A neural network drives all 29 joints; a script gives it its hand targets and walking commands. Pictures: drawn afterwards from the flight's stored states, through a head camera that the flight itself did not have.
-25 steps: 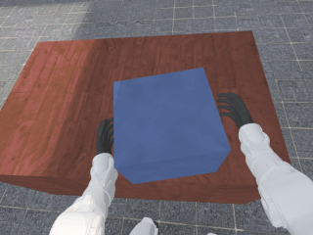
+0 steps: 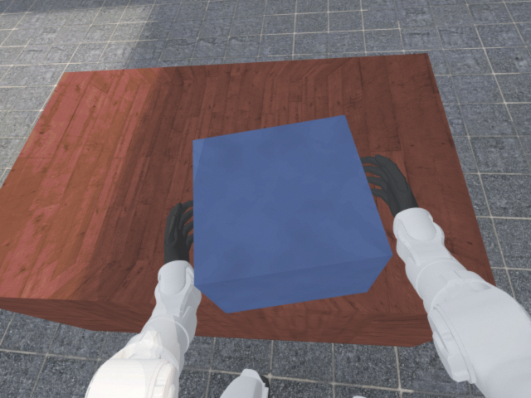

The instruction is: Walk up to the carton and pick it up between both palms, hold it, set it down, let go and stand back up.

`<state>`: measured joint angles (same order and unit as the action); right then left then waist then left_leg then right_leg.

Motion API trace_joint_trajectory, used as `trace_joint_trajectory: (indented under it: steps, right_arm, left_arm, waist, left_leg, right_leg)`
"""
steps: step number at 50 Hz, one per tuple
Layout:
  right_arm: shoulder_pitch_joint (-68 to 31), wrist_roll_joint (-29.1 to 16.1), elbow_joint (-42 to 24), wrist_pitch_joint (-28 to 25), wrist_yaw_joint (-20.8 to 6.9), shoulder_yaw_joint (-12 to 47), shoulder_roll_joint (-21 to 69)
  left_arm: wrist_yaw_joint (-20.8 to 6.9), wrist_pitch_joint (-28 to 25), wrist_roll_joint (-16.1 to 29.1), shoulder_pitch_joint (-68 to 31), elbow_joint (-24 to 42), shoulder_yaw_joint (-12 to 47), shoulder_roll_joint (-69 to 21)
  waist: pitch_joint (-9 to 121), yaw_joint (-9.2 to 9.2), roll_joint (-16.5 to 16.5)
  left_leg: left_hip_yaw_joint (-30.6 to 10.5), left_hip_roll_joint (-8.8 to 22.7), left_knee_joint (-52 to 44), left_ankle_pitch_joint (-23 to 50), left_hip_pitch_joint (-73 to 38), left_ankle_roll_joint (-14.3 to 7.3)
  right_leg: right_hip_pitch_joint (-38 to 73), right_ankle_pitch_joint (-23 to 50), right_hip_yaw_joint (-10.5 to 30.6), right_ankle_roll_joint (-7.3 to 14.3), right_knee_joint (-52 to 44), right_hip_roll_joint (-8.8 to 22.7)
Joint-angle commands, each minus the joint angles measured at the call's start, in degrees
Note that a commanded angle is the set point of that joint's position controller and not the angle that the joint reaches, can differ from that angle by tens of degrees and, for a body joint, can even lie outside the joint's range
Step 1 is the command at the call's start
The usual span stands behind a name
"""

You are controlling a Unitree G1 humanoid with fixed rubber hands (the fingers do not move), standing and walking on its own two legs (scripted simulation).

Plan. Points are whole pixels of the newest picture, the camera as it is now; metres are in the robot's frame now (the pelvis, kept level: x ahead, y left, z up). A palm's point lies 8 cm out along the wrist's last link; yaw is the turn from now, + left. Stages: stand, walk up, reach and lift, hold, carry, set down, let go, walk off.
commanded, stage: reach and lift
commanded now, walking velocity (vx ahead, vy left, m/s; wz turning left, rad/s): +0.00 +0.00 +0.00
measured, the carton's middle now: (282, 218) +0.42 +0.08 -0.07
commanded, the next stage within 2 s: none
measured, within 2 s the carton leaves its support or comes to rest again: leaves its support in 1.48 s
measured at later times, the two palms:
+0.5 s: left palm (179, 255) +0.32 +0.23 -0.04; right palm (397, 204) +0.44 -0.10 -0.01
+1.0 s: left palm (179, 257) +0.31 +0.23 -0.04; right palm (395, 205) +0.44 -0.10 -0.01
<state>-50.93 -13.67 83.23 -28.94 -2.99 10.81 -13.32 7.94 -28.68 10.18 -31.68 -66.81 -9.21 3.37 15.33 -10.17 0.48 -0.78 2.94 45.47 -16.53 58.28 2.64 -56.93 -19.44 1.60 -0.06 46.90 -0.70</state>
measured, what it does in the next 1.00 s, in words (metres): stands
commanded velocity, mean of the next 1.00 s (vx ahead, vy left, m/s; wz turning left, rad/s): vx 0.00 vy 0.00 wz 0.00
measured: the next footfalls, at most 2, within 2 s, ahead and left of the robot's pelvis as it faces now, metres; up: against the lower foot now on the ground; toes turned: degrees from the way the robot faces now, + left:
none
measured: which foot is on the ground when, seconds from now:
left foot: down 0.00-1.00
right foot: down 0.00-1.00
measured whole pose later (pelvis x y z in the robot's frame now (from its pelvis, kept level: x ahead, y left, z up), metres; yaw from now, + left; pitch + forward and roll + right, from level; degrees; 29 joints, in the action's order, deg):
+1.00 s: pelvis +0.00 +0.00 +0.00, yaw +0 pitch +30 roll +0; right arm -50.3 -0.5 86.6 -36.7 1.4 -1.1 -10.7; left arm 7.0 -38.0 6.6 -31.7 -72.4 -14.0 1.8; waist 15.3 -10.2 0.5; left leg -0.8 2.9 45.5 -16.8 58.3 2.6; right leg -56.9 -19.7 1.6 -0.1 46.9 -0.7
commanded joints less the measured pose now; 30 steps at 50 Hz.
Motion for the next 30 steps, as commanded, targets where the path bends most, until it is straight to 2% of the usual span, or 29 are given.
trace_joint_trajectory:
  steps: [1,2,3,4,5,7,8,10,11,12,13,15,17,18,19,22,23,24,25,26,27,29,30]
  right_arm:
    - [-22.7,4.7,-6.3,-4.1,0.7,-8.2,0.5]
    - [-23.0,5.0,-5.7,-3.8,0.9,-8.3,0.3]
    - [-22.5,4.7,-5.0,-3.7,0.5,-8.0,1.3]
    - [-23.6,4.5,-5.9,-3.8,0.4,-7.6,2.0]
    - [-22.2,5.5,-6.2,-4.2,0.6,-8.2,3.1]
    - [-23.9,6.0,-7.0,-3.8,0.6,-6.9,4.2]
    - [-23.7,6.5,-6.6,-3.9,0.8,-8.1,4.3]
    - [-21.9,7.8,-5.1,-3.9,0.8,-8.2,6.1]
    - [-23.9,7.8,-6.8,-3.9,0.2,-7.3,9.5]
    - [-24.0,8.3,-7.1,-4.0,-0.4,-6.1,12.3]
    - [-22.9,9.6,-6.9,-4.5,-1.1,-5.9,15.6]
    - [-22.5,12.4,-5.8,-4.9,-1.3,-6.7,19.6]
    - [-23.6,16.5,-8.6,-5.8,-4.9,-3.7,32.0]
    - [-21.7,18.8,-6.3,-5.9,-5.1,-5.0,34.0]
    - [-20.1,19.8,-5.0,-6.5,-5.4,-6.2,34.3]
    - [-19.7,22.6,-3.1,-7.9,-6.0,-7.3,35.5]
    - [-17.4,23.2,-0.4,-7.7,-5.8,-8.2,35.9]
    - [-17.9,23.4,-0.6,-8.3,-5.8,-7.3,35.3]
    - [-16.4,23.8,1.0,-8.5,-5.5,-7.9,36.3]
    - [-16.1,23.9,2.2,-8.3,-5.4,-7.2,36.2]
    - [-16.0,23.8,1.1,-8.5,-5.3,-6.9,36.2]
    - [-18.9,24.7,0.4,-8.9,-5.0,-8.3,35.9]
    - [-17.1,24.8,0.8,-8.9,-4.9,-8.0,36.7]
  left_arm:
    - [0.5,-4.2,-5.9,-16.2,8.4,0.0,-6.0]
    - [0.6,-4.1,-6.8,-16.4,7.6,-1.1,-4.8]
    - [0.6,-4.2,-6.8,-16.5,8.4,-1.2,-6.0]
    - [0.4,-4.4,-6.8,-16.7,8.0,-1.0,-6.1]
    - [0.0,-4.7,-6.3,-16.3,8.0,0.2,-7.3]
    - [-0.5,-4.2,-7.1,-17.2,6.0,-1.7,-6.8]
    - [-0.4,-4.6,-7.4,-17.5,6.4,-1.5,-6.4]
    - [-0.6,-4.9,-8.6,-16.7,6.4,-1.4,-8.3]
    - [-1.1,-5.2,-7.9,-18.8,7.9,-0.2,-10.6]
    - [-1.8,-5.1,-8.6,-17.7,6.0,0.2,-13.3]
    - [-2.6,-5.6,-9.4,-18.2,7.1,1.6,-16.5]
    - [-3.2,-6.0,-11.3,-19.2,7.9,2.3,-19.5]
    - [-6.2,-6.5,-12.9,-22.7,7.7,6.1,-31.8]
    - [-7.0,-7.0,-13.9,-23.6,6.4,6.4,-33.1]
    - [-7.1,-7.1,-14.5,-23.2,6.0,7.2,-33.9]
    - [-7.8,-8.7,-15.2,-24.2,3.6,7.7,-34.7]
    - [-7.9,-9.1,-15.5,-23.4,2.4,8.0,-34.9]
    - [-8.1,-9.7,-15.7,-23.7,2.4,7.4,-33.8]
    - [-8.2,-10.0,-16.1,-23.5,1.3,7.7,-34.5]
    - [-8.3,-10.1,-16.9,-22.2,-0.2,6.1,-33.1]
    - [-8.5,-10.4,-16.6,-21.9,-0.1,5.4,-32.9]
    - [-8.4,-10.7,-16.1,-25.4,0.9,6.3,-32.7]
    - [-8.5,-10.8,-15.9,-24.2,0.3,6.5,-32.9]
  waist:
    - [39.8,-2.14,2.6]
    - [37.6,-3.20,3.3]
    - [38.5,-3.59,2.3]
    - [38.0,-3.67,3.4]
    - [38.4,-2.18,3.9]
    - [35.6,-3.77,5.5]
    - [36.6,-2.96,4.6]
    - [36.7,-2.56,4.6]
    - [37.9,-2.91,4.3]
    - [36.4,-3.74,5.0]
    - [35.8,-2.72,4.5]
    - [36.0,-1.88,3.7]
    - [36.2,-2.34,4.4]
    - [34.0,-0.20,5.0]
    - [33.5,0.16,3.7]
    - [33.9,0.06,3.9]
    - [32.2,1.59,4.1]
    - [31.7,0.49,4.5]
    - [30.0,1.45,4.2]
    - [28.9,0.33,4.1]
    - [29.3,0.10,5.2]
    - [29.8,0.53,5.3]
    - [29.8,0.77,4.9]
  left_leg:
    - [6.0,-2.8,4.4,31.3,-23.9,3.6]
    - [6.5,-2.9,4.2,29.5,-22.7,3.1]
    - [6.6,-2.9,4.0,30.0,-22.7,3.3]
    - [6.5,-3.0,4.1,30.0,-21.4,3.0]
    - [6.2,-2.7,4.6,30.2,-22.5,2.9]
    - [6.8,-3.3,4.7,27.3,-19.0,1.8]
    - [6.7,-3.2,4.0,26.7,-19.6,2.1]
    - [6.7,-3.2,4.0,27.9,-20.6,2.2]
    - [6.7,-3.3,4.3,28.4,-19.7,2.0]
    - [6.5,-3.2,3.9,28.0,-19.4,1.7]
    - [6.4,-3.5,3.8,29.1,-20.3,1.9]
    - [6.1,-3.4,3.2,29.2,-21.8,1.9]
    - [6.5,-3.5,3.3,29.0,-22.9,1.9]
    - [6.1,-3.6,2.4,27.0,-23.2,1.8]
    - [5.7,-2.9,1.8,27.5,-24.3,2.1]
    - [5.9,-2.6,1.6,28.7,-24.6,2.2]
    - [5.9,-2.5,1.8,27.8,-25.0,2.0]
    - [5.7,-2.7,1.4,28.5,-23.9,1.8]
    - [5.8,-2.6,1.0,28.2,-23.7,1.6]
    - [6.5,-2.8,1.2,28.5,-23.1,1.4]
    - [6.6,-2.8,0.6,27.9,-22.5,1.2]
    - [6.1,-2.7,0.3,26.7,-22.0,1.1]
    - [6.5,-2.8,0.4,26.6,-22.0,0.9]
  right_leg:
    - [10.4,9.4,-5.6,1.5,-5.1,-5.4]
    - [10.9,8.0,-5.3,1.4,-5.2,-5.2]
    - [10.9,7.9,-5.2,1.6,-5.1,-5.1]
    - [11.1,9.2,-5.3,1.3,-4.9,-5.0]
    - [11.1,9.3,-5.6,1.3,-4.8,-5.2]
    - [12.3,8.5,-4.8,0.7,-4.6,-4.8]
    - [11.8,8.1,-5.2,0.7,-4.7,-4.8]
    - [12.6,9.3,-5.1,0.8,-5.0,-4.8]
    - [11.7,9.5,-5.0,0.9,-4.9,-4.9]
    - [12.2,8.6,-4.7,0.7,-5.0,-4.7]
    - [12.5,9.8,-5.0,0.6,-5.3,-4.7]
    - [12.4,9.6,-5.3,0.9,-6.0,-4.7]
    - [10.5,7.8,-6.6,1.2,-6.4,-4.7]
    - [11.4,8.1,-6.5,1.2,-7.3,-4.5]
    - [10.9,7.8,-6.5,1.3,-7.7,-4.4]
    - [10.5,8.7,-6.8,1.3,-8.2,-4.4]
    - [10.3,8.3,-6.9,1.1,-8.4,-4.5]
    - [11.7,9.8,-6.4,1.1,-8.1,-4.2]
    - [12.3,10.2,-6.5,0.9,-8.5,-4.1]
    - [13.3,10.9,-6.1,0.8,-8.3,-4.0]
    - [14.7,11.5,-6.2,0.2,-8.4,-4.0]
    - [15.0,10.8,-6.1,0.4,-8.2,-3.9]
    - [15.6,11.5,-5.9,0.3,-8.6,-3.8]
